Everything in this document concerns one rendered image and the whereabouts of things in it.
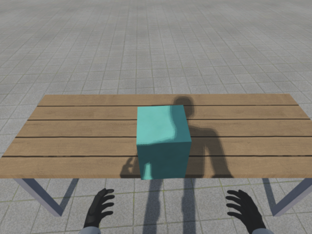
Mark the carton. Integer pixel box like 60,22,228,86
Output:
136,105,192,180

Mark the left robot hand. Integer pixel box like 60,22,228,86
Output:
83,188,115,228

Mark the right robot hand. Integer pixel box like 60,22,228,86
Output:
226,190,266,234

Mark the table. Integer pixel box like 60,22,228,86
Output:
0,94,312,216

